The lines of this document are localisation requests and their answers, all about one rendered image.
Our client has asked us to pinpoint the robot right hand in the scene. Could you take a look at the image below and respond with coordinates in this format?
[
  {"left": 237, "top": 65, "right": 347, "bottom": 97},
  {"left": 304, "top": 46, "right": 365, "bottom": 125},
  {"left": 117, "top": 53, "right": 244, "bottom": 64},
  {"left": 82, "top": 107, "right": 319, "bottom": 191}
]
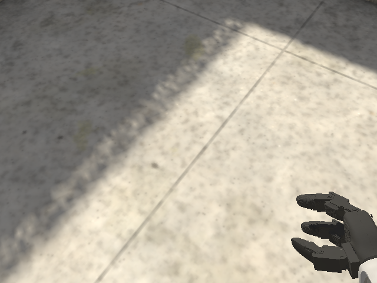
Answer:
[{"left": 291, "top": 192, "right": 377, "bottom": 279}]

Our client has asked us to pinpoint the right robot forearm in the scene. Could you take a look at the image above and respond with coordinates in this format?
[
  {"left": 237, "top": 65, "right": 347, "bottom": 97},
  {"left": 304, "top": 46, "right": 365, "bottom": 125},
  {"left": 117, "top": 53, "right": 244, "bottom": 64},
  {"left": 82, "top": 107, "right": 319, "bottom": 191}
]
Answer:
[{"left": 358, "top": 258, "right": 377, "bottom": 283}]

